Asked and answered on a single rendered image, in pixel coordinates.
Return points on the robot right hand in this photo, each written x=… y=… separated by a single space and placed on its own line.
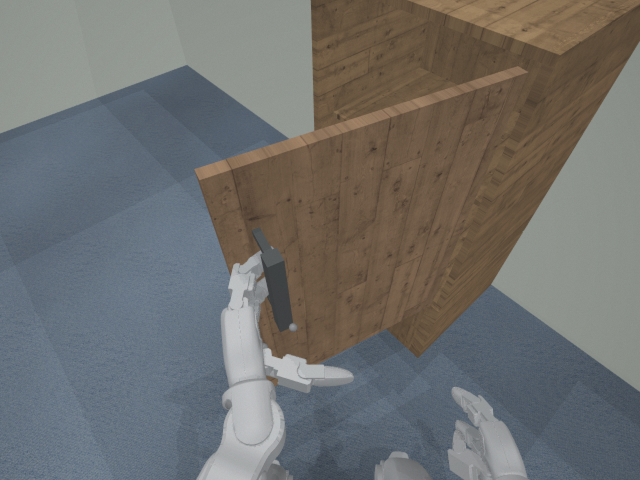
x=494 y=451

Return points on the robot left hand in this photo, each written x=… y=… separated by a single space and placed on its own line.
x=244 y=356

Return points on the left robot forearm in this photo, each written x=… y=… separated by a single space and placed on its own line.
x=254 y=433

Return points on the right robot shin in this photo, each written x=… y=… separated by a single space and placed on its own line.
x=398 y=454

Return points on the handle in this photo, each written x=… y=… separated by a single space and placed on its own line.
x=276 y=279

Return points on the robot right thigh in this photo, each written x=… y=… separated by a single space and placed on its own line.
x=400 y=469

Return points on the cupboard door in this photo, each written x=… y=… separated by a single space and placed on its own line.
x=366 y=213

